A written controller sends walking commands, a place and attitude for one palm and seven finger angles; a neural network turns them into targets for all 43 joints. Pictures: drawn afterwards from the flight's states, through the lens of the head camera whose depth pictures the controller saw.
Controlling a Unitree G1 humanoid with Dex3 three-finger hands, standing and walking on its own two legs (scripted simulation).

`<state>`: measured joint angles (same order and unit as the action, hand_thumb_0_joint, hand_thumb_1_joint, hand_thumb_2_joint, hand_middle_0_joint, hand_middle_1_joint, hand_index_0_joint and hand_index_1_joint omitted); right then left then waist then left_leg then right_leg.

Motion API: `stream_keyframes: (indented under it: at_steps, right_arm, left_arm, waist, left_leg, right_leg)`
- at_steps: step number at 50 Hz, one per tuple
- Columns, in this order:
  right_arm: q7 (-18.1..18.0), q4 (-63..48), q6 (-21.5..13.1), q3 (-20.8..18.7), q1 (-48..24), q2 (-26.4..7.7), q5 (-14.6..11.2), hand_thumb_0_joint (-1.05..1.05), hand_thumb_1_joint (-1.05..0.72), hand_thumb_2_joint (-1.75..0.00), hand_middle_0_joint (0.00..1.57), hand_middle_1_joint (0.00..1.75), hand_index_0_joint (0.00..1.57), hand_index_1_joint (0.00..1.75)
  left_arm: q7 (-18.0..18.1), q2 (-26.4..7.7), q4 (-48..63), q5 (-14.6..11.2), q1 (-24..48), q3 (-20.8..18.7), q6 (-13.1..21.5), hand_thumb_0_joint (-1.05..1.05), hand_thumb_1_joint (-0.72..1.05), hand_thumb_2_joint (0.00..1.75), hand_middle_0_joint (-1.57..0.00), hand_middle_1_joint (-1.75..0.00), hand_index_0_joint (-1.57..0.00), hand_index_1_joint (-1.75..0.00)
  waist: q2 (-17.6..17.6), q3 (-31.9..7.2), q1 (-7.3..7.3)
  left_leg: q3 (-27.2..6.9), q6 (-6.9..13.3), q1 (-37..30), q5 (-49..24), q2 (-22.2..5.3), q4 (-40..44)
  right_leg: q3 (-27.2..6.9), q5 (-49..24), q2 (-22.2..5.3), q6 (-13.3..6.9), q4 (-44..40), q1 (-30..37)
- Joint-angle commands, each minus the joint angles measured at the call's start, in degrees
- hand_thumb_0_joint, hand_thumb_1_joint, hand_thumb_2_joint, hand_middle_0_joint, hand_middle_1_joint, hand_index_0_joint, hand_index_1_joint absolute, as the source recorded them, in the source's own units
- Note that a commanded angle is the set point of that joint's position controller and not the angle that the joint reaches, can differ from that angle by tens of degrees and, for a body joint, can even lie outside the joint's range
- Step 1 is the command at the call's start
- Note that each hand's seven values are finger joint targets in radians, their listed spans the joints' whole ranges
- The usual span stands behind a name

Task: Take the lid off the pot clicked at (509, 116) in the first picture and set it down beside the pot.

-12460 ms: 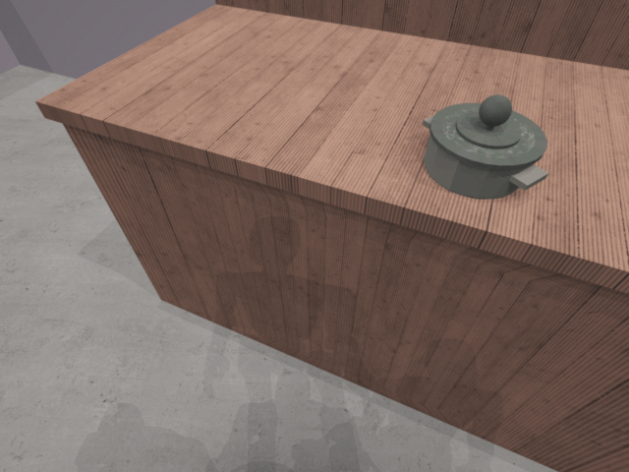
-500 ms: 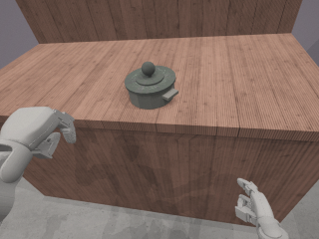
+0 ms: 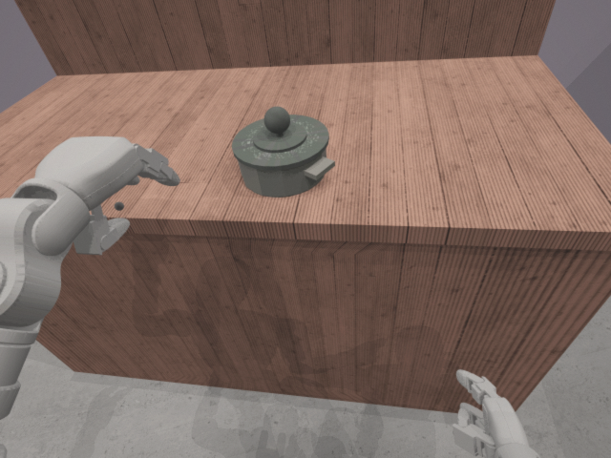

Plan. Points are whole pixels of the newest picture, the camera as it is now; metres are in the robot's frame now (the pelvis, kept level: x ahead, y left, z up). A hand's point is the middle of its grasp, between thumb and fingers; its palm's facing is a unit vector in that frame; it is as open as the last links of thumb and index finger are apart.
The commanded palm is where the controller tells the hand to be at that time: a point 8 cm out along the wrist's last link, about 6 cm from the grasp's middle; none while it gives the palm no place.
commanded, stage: reach forward and open the fingers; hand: left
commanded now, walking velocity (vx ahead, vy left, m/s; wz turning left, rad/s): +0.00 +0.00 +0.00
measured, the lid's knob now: (277, 120) +0.61 +0.14 +0.17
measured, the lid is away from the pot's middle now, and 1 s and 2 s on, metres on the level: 0.00 0.00 0.00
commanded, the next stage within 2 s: move the open hand above the knob in 0.04 s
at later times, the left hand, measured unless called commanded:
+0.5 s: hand (166, 161) +0.38 +0.22 +0.24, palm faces -0.09 -0.01 -1.00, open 10.0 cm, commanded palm +0.36 +0.22 +0.31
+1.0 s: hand (213, 125) +0.46 +0.18 +0.24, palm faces -0.13 -0.05 -0.99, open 10.0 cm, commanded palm +0.43 +0.18 +0.31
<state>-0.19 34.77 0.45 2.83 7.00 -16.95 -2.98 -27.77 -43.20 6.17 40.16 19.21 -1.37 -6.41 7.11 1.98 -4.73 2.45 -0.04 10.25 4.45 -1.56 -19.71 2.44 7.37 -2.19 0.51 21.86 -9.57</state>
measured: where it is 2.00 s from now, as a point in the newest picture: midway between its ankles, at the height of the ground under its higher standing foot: outside the picture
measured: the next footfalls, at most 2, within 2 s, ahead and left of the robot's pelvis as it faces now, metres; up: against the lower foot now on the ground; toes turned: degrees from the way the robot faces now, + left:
none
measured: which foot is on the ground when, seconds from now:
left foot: down 0.00-1.00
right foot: down 0.00-1.00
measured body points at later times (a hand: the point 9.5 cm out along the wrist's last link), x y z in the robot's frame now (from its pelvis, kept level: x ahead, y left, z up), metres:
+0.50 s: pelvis +0.02 +0.00 +0.00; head +0.01 -0.04 +0.45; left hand +0.38 +0.22 +0.29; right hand +0.24 -0.20 -0.09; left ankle +0.08 +0.13 -0.74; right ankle +0.06 -0.13 -0.74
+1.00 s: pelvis +0.06 +0.01 +0.00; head +0.07 -0.04 +0.45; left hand +0.46 +0.18 +0.30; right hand +0.26 -0.21 -0.10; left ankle +0.08 +0.13 -0.74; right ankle +0.06 -0.13 -0.74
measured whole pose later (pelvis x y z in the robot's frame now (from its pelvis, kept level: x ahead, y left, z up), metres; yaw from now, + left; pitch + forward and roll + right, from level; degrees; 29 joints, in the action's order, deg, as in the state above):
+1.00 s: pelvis +0.06 +0.01 +0.00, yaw +1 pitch +1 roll +0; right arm 1.7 34.7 2.1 2.2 7.5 -17.2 -3.1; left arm -33.4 -32.6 -12.4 46.2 47.3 12.7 -17.4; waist 6.3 -1.2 -2.5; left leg 1.8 0.7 11.9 9.1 -0.1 -20.2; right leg 0.6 11.7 -2.3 1.3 21.3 -10.4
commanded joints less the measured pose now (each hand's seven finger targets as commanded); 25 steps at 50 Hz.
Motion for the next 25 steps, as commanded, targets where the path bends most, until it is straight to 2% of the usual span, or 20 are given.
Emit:
stream_keyframes:
  at_steps: [1, 2, 3, 4, 5, 7, 8, 11, 12, 13, 14, 16, 17, 18, 19, 20, 22, 23, 24, 25]
  right_arm:
    - [-0.43, -10.94, -3.68, -2.41, -12.28, -4.97, -0.34, 0.00, -0.90, -0.90, 0.20, 0.30, 0.20, 0.30]
    - [0.07, -11.04, -3.96, -2.48, -12.38, -5.11, -0.67, 0.00, -0.90, -0.90, 0.20, 0.30, 0.20, 0.30]
    - [0.02, -10.77, -3.70, -2.32, -12.11, -5.06, -0.53, 0.00, -0.90, -0.90, 0.20, 0.30, 0.20, 0.30]
    - [-0.36, -10.20, -3.15, -2.40, -11.37, -5.14, -0.43, 0.00, -0.90, -0.90, 0.20, 0.30, 0.20, 0.30]
    - [-0.39, -10.45, -2.81, -2.39, -11.61, -5.64, -0.49, 0.00, -0.90, -0.90, 0.20, 0.30, 0.20, 0.30]
    - [-0.37, -10.89, -3.21, -2.28, -12.32, -5.67, -0.62, 0.00, -0.90, -0.90, 0.20, 0.30, 0.20, 0.30]
    - [-0.46, -10.94, -3.51, -1.78, -12.98, -5.25, -0.63, 0.00, -0.90, -0.90, 0.20, 0.30, 0.20, 0.30]
    - [-1.09, -9.90, -3.34, -1.95, -11.85, -5.11, -0.59, 0.00, -0.90, -0.90, 0.20, 0.30, 0.20, 0.30]
    - [-0.66, -9.79, -3.65, -2.24, -11.38, -5.40, -0.79, 0.00, -0.90, -0.90, 0.20, 0.30, 0.20, 0.30]
    - [-0.67, -9.60, -3.40, -1.90, -11.78, -5.02, -0.83, 0.00, -0.90, -0.90, 0.20, 0.30, 0.20, 0.30]
    - [-0.93, -9.04, -3.07, -1.95, -11.23, -4.93, -0.83, 0.00, -0.90, -0.90, 0.20, 0.30, 0.20, 0.30]
    - [-0.84, -9.23, -2.82, -2.03, -11.24, -5.07, -0.96, 0.00, -0.90, -0.90, 0.20, 0.30, 0.20, 0.30]
    - [-0.54, -9.80, -3.36, -2.08, -11.19, -4.94, -1.04, 0.00, -0.90, -0.90, 0.20, 0.30, 0.20, 0.30]
    - [-0.59, -9.44, -3.63, -2.16, -10.76, -5.18, -0.73, 0.00, -0.90, -0.90, 0.20, 0.30, 0.20, 0.30]
    - [-0.79, -9.13, -3.47, -2.07, -11.04, -4.81, -0.51, 0.00, -0.90, -0.90, 0.20, 0.30, 0.20, 0.30]
    - [-0.81, -8.95, -3.24, -2.12, -10.58, -4.99, -0.41, 0.00, -0.90, -0.90, 0.20, 0.30, 0.20, 0.30]
    - [-0.56, -8.02, -3.09, -2.13, -9.66, -5.72, -0.44, 0.00, -0.90, -0.90, 0.20, 0.30, 0.20, 0.30]
    - [-0.61, -7.71, -2.86, -1.92, -9.27, -5.45, -0.33, 0.00, -0.90, -0.90, 0.20, 0.30, 0.20, 0.30]
    - [-0.77, -7.61, -2.34, -1.96, -9.26, -5.38, -0.44, 0.00, -0.90, -0.90, 0.20, 0.30, 0.20, 0.30]
    - [-0.62, -7.83, -2.06, -2.01, -9.18, -5.42, -0.57, 0.00, -0.90, -0.90, 0.20, 0.30, 0.20, 0.30]
  left_arm:
    - [1.99, -12.82, 7.10, -0.48, 20.57, -8.85, -0.51, 0.00, -0.39, 1.70, -0.88, -0.08, -0.88, -0.08]
    - [1.49, -11.98, 5.07, -0.23, 17.55, -8.75, -1.29, 0.00, -0.39, 1.70, -0.87, -0.08, -0.87, -0.08]
    - [1.00, -11.83, 6.81, 0.42, 21.38, -7.69, -1.20, 0.00, -0.39, 1.70, -0.87, -0.08, -0.87, -0.08]
    - [0.95, -12.39, 3.17, 0.67, 20.36, -8.11, -1.66, 0.00, -0.39, 1.69, -0.87, -0.08, -0.87, -0.08]
    - [0.99, -13.59, 3.91, 1.09, 22.52, -8.36, -1.54, 0.00, -0.39, 1.69, -0.87, -0.08, -0.87, -0.08]
    - [1.24, -16.22, 4.91, 2.28, 27.08, -9.96, -1.79, 0.00, -0.39, 1.69, -0.87, -0.08, -0.87, -0.08]
    - [1.00, -15.00, 6.27, 2.45, 34.00, -7.49, -1.51, 0.00, -0.39, 1.69, -0.87, -0.08, -0.87, -0.08]
    - [0.68, -12.45, 0.65, 2.16, 34.20, -4.93, -1.97, 0.00, -0.39, 1.69, -0.87, -0.08, -0.87, -0.08]
    - [0.36, -13.13, -1.23, 2.58, 32.54, -5.91, -2.72, 0.00, -0.39, 1.69, -0.87, -0.08, -0.87, -0.08]
    - [-0.16, -10.88, -0.12, 2.69, 36.63, -3.19, -2.68, 0.00, -0.39, 1.69, -0.87, -0.08, -0.87, -0.08]
    - [-0.29, -8.92, -3.27, 2.74, 36.24, -1.32, -2.99, 0.00, -0.39, 1.69, -0.87, -0.08, -0.87, -0.08]
    - [-0.42, -6.89, -2.55, 3.15, 39.54, 1.46, -3.25, 0.00, -0.39, 1.69, -0.87, -0.08, -0.87, -0.08]
    - [-0.42, -7.76, -1.62, 3.60, 39.16, 0.40, -3.64, 0.00, -0.39, 1.69, -0.87, -0.08, -0.87, -0.08]
    - [-0.39, -9.94, 0.62, 4.32, 44.27, -0.48, -3.44, 0.00, -0.39, 1.69, -0.87, -0.08, -0.87, -0.08]
    - [-0.38, -9.66, -1.93, 4.78, 44.41, 0.08, -3.96, 0.00, -0.39, 1.69, -0.87, -0.08, -0.87, -0.08]
    - [-0.37, -9.90, -2.90, 4.90, 44.66, -0.22, -4.22, 0.00, -0.39, 1.69, -0.87, -0.08, -0.87, -0.08]
    - [-0.39, -11.91, -8.44, 5.66, 46.40, -1.68, -5.29, 0.00, -0.39, 1.69, -0.87, -0.08, -0.87, -0.08]
    - [-0.64, -10.67, -9.87, 6.25, 48.92, -0.45, -5.35, 0.00, -0.39, 1.69, -0.87, -0.08, -0.87, -0.08]
    - [-0.92, -8.65, -13.18, 6.11, 47.36, 0.98, -5.72, 0.00, -0.39, 1.69, -0.87, -0.08, -0.87, -0.08]
    - [-1.19, -7.41, -12.55, 5.92, 47.80, 2.12, -5.80, 0.00, -0.39, 1.69, -0.87, -0.08, -0.87, -0.08]
  waist:
    - [-3.17, -13.30, -1.07]
    - [-3.32, -12.83, -1.22]
    - [-4.99, -13.65, -0.66]
    - [-5.88, -11.11, -0.39]
    - [-6.60, -10.23, -0.19]
    - [-5.09, -11.73, -0.23]
    - [-3.92, -13.96, 0.23]
    - [-4.07, -11.84, 0.61]
    - [-3.74, -12.39, 0.19]
    - [-4.24, -13.30, 0.93]
    - [-4.57, -11.88, 1.33]
    - [-4.54, -12.82, 1.72]
    - [-3.80, -14.91, 1.29]
    - [-2.98, -18.88, 1.21]
    - [-2.74, -17.83, 1.30]
    - [-4.14, -17.33, 1.24]
    - [-5.12, -15.49, 1.43]
    - [-5.48, -16.01, 2.01]
    - [-6.94, -14.00, 2.11]
    - [-7.46, -15.09, 2.07]
  left_leg:
    - [-0.80, 1.64, -2.14, 11.37, 5.13, 4.77]
    - [-0.97, 1.44, -1.59, 10.79, 4.93, 4.44]
    - [-0.89, 1.70, -2.00, 11.30, 4.95, 4.44]
    - [-0.42, 1.79, -0.96, 12.08, 4.66, 4.42]
    - [-0.42, 1.71, -0.21, 12.71, 4.73, 4.23]
    - [-0.84, 1.64, -0.61, 11.75, 4.71, 3.68]
    - [-1.02, 1.81, -1.86, 11.74, 5.08, 3.85]
    - [-1.38, 1.86, -1.46, 12.80, 5.00, 3.96]
    - [-1.42, 1.65, -1.23, 11.51, 4.94, 3.55]
    - [-1.53, 1.80, -1.81, 12.00, 5.05, 3.83]
    - [-1.36, 1.81, -1.44, 12.63, 4.75, 4.01]
    - [-1.67, 1.89, -1.99, 12.97, 4.91, 4.11]
    - [-1.63, 1.88, -2.71, 11.08, 5.06, 3.49]
    - [-1.68, 2.06, -4.18, 8.93, 5.31, 3.34]
    - [-1.42, 2.13, -4.18, 7.95, 5.18, 2.86]
    - [-1.41, 2.17, -3.65, 7.15, 5.29, 2.67]
    - [-1.19, 1.89, -2.31, 5.61, 5.29, 2.35]
    - [-1.13, 1.95, -2.32, 5.86, 5.17, 2.78]
    - [-0.88, 2.00, -1.60, 5.77, 5.02, 2.69]
    - [-0.92, 2.12, -1.89, 4.51, 5.26, 2.48]
  right_leg:
    - [0.29, 11.79, 5.14, -0.65, -4.92, 1.38]
    - [0.51, 11.32, 5.89, -0.65, -4.91, 0.49]
    - [-0.04, 11.68, 5.05, -0.85, -4.64, 1.16]
    - [0.21, 12.51, 5.20, -0.67, -4.86, -0.03]
    - [0.33, 13.29, 5.11, -0.54, -5.08, -0.70]
    - [0.40, 12.57, 5.85, -0.73, -4.86, -1.14]
    - [-0.01, 12.90, 5.15, -1.08, -4.50, -0.20]
    - [0.43, 12.92, 5.41, -0.90, -4.62, -1.79]
    - [0.42, 11.84, 5.99, -1.07, -4.57, -1.80]
    - [0.17, 12.17, 5.33, -1.17, -4.48, -1.14]
    - [0.55, 12.27, 5.46, -1.10, -4.35, -1.89]
    - [0.49, 12.01, 5.43, -1.11, -4.51, -2.03]
    - [0.37, 10.56, 6.00, -1.25, -4.58, -1.46]
    - [-0.06, 9.69, 5.38, -1.61, -4.19, 0.79]
    - [-0.03, 9.30, 5.39, -1.60, -4.04, 0.10]
    - [0.10, 9.00, 5.35, -1.51, -4.32, 0.09]
    - [0.43, 8.27, 5.73, -1.63, -4.99, -0.71]
    - [0.29, 8.59, 5.35, -1.70, -5.02, -0.09]
    - [0.62, 8.39, 5.34, -1.65, -4.95, -0.81]
    - [0.58, 7.13, 5.25, -1.60, -4.88, -0.14]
